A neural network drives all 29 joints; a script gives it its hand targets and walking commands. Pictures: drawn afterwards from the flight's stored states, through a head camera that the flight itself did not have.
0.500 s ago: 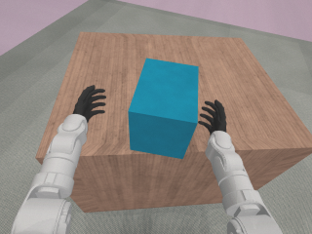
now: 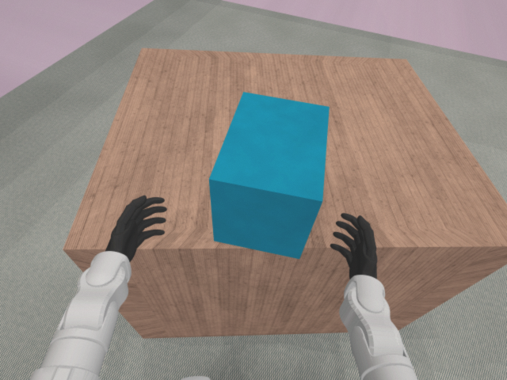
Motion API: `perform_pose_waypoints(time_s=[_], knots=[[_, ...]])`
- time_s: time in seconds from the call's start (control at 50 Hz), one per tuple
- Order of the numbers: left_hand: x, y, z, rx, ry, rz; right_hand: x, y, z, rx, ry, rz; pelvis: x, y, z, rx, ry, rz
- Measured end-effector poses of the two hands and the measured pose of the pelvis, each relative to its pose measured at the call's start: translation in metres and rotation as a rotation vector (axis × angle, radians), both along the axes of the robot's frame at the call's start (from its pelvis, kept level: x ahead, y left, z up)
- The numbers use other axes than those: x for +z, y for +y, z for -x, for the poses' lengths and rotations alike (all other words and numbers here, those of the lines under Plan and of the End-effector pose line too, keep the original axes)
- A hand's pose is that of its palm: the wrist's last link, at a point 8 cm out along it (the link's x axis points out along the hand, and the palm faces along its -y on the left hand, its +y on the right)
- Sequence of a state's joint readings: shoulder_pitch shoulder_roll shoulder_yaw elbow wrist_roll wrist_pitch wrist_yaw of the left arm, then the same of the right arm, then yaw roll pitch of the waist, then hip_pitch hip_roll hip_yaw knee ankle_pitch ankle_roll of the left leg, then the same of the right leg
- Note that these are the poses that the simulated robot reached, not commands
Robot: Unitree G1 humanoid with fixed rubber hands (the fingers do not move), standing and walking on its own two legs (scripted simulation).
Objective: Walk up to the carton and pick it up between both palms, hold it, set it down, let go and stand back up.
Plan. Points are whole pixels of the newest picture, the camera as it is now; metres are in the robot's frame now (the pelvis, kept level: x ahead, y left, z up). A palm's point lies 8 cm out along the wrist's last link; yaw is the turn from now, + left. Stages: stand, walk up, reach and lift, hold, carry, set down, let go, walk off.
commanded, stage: set down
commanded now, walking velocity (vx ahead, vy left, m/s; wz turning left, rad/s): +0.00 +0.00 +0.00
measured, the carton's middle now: (271, 174) +0.47 +0.00 +0.02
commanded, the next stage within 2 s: let go in 1.30 s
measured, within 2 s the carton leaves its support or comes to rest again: neither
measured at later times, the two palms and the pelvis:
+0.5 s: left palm (125, 292) +0.23 +0.22 -0.01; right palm (379, 307) +0.24 -0.18 -0.01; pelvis +0.03 -0.01 +0.00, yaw +0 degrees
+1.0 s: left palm (129, 321) +0.20 +0.21 -0.05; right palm (395, 335) +0.21 -0.22 -0.05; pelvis +0.04 -0.03 +0.00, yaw +0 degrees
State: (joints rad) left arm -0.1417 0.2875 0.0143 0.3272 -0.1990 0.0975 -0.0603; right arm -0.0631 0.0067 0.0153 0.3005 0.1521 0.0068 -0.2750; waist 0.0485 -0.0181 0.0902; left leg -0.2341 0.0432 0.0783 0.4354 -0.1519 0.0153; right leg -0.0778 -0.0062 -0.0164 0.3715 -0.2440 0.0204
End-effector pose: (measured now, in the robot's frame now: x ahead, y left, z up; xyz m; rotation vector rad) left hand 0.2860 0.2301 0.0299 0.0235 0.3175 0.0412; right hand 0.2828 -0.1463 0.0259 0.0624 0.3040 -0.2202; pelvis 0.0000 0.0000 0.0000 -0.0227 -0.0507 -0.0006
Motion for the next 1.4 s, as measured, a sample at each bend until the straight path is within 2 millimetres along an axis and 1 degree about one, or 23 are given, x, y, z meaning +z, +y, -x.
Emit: perform_pose_waypoints(time_s=[0.16, 0.3, 0.36, 0.46, 0.58, 0.8, 0.98, 1.2, 1.4], knots=[[-0.013, 0.002, 0.028, 0.004, 0.006, -0.006, -0.013, 0.001, 0.021, 0.009, 0.009, -0.004, 0.0, -0.006, -0.005, 0.006, -0.014, -0.005], [-0.022, 0.002, 0.041, 0.0, 0.026, -0.019, -0.023, -0.003, 0.029, 0.015, 0.03, 0.007, -0.001, -0.01, -0.011, 0.009, -0.025, -0.009], [-0.03, 0.0, 0.046, 0.002, 0.077, -0.018, -0.027, -0.009, 0.033, 0.026, 0.058, 0.029, 0.0, -0.011, -0.015, 0.007, -0.026, -0.012], [-0.042, -0.006, 0.055, 0.001, 0.151, -0.02, -0.032, -0.027, 0.043, 0.027, 0.107, 0.057, 0.002, -0.012, -0.022, -0.001, -0.022, -0.018], [-0.05, -0.009, 0.062, 0.008, 0.201, -0.043, -0.042, -0.043, 0.056, 0.047, 0.165, 0.074, 0.003, -0.014, -0.03, -0.008, -0.016, -0.023], [-0.063, -0.01, 0.075, 0.021, 0.298, -0.081, -0.061, -0.053, 0.068, 0.092, 0.225, 0.077, 0.004, -0.019, -0.039, -0.011, -0.011, -0.03], [-0.079, -0.015, 0.089, 0.031, 0.38, -0.095, -0.076, -0.069, 0.076, 0.127, 0.28, 0.113, 0.004, -0.025, -0.044, -0.007, -0.015, -0.035], [-0.097, -0.021, 0.103, 0.051, 0.467, -0.11, -0.093, -0.085, 0.086, 0.167, 0.358, 0.149, 0.004, -0.032, -0.044, 0.003, -0.024, -0.039], [-0.108, -0.027, 0.104, 0.055, 0.533, -0.137, -0.106, -0.097, 0.091, 0.19, 0.415, 0.17, 0.003, -0.036, -0.038, 0.01, -0.026, -0.038]])
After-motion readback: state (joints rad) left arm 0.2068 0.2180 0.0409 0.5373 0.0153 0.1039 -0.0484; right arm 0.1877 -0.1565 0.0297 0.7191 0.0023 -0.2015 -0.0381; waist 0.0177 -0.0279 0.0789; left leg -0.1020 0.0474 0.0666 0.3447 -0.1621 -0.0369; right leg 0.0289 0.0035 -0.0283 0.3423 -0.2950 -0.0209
